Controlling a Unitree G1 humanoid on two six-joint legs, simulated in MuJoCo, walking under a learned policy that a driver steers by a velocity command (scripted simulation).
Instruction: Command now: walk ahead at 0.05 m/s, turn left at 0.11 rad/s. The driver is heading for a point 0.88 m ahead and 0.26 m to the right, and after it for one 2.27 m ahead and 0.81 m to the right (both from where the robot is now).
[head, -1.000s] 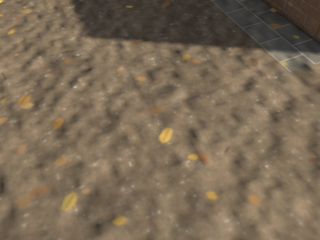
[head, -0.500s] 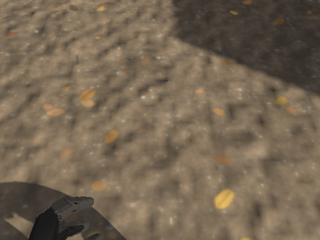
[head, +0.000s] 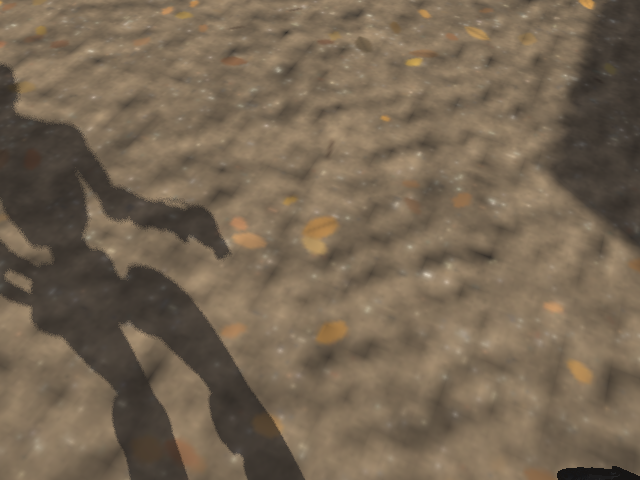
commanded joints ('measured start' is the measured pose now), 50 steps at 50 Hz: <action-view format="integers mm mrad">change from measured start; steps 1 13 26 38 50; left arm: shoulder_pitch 12 -12 252 267 -1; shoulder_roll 52 56 206 176 95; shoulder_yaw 1 35 80 43 -27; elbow -59 -115 -63 83 -53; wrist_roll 9 -32 46 10 83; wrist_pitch -22 38 -22 -92 -82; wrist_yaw -9 3 -26 -19 -28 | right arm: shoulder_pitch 95 1 -111 -189 301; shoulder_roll -158 -113 -117 -96 -136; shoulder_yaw -40 -70 -67 -30 -74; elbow -52 -27 -78 -77 171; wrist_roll -44 -7 -83 -26 -11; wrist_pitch -1 -23 -131 -81 -110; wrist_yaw -4 -41 57 75 29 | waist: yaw -54 -76 37 14 -26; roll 41 120 -49 -115 18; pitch -158 -116 25 63 -1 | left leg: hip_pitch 332 270 -689 -265 101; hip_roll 177 285 100 32 111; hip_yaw -162 2 34 205 -435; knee -194 -221 583 -19 -448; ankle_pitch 50 516 -62 245 -207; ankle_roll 120 226 -2 87 312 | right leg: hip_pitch -183 -221 471 439 -243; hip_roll -111 -129 -341 -247 -138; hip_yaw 129 -54 523 82 62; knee -50 511 -287 -406 734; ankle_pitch -404 -333 -540 314 -214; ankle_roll -28 132 -291 -167 -13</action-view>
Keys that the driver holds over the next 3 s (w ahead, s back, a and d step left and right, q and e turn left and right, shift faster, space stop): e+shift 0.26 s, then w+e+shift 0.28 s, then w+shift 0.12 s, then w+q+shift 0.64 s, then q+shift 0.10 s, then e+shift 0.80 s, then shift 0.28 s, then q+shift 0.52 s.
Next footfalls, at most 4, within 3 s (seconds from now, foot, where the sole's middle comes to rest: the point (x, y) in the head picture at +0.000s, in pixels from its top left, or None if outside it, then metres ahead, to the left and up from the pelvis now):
0.44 right None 0.02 -0.14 -0.77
0.84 left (428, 474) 0.48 -0.19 -0.76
1.30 right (551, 336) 0.82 -0.50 -0.77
1.64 left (438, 240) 1.09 -0.25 -0.77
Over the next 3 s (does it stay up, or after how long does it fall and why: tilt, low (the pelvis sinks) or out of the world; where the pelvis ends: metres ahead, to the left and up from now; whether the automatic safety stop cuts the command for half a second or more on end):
stays up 1.04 -0.40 0.01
